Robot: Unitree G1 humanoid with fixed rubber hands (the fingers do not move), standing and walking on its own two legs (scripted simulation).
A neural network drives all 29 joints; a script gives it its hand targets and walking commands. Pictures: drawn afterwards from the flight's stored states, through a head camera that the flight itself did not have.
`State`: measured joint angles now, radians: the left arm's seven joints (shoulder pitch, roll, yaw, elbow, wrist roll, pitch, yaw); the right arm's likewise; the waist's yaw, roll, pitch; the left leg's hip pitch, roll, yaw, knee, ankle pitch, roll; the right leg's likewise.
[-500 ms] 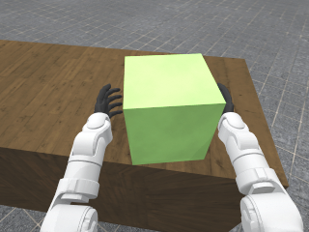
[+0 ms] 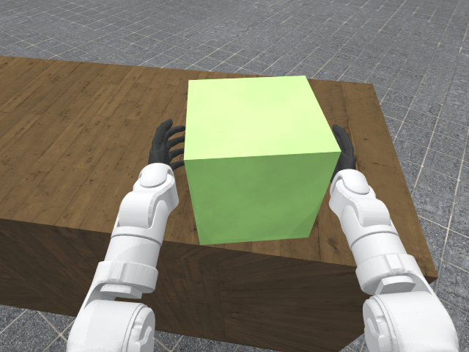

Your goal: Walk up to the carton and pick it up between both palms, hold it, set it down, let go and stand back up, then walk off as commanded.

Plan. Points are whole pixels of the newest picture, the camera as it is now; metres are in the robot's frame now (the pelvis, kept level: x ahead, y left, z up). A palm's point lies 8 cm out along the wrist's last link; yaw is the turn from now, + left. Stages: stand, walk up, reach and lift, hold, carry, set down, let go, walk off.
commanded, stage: reach and lift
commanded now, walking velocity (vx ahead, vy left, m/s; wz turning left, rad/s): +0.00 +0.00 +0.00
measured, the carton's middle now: (251, 162) +0.43 +0.01 +0.10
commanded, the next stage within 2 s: none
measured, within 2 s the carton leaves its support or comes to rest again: leaves its support in 0.82 s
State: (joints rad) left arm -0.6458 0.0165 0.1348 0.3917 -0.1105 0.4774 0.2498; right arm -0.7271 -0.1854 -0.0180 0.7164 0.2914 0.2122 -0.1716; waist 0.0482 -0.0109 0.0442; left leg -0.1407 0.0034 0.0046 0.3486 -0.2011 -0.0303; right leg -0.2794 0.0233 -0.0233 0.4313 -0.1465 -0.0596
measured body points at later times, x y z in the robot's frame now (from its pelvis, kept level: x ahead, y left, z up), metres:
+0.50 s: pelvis +0.00 +0.00 +0.00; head +0.02 -0.01 +0.45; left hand +0.40 +0.16 +0.13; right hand +0.43 -0.15 +0.11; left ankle -0.01 +0.14 -0.74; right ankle +0.05 -0.07 -0.74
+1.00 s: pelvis -0.01 +0.00 +0.00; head +0.00 -0.02 +0.45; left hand +0.39 +0.16 +0.15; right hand +0.42 -0.14 +0.13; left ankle -0.01 +0.14 -0.74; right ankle +0.05 -0.07 -0.74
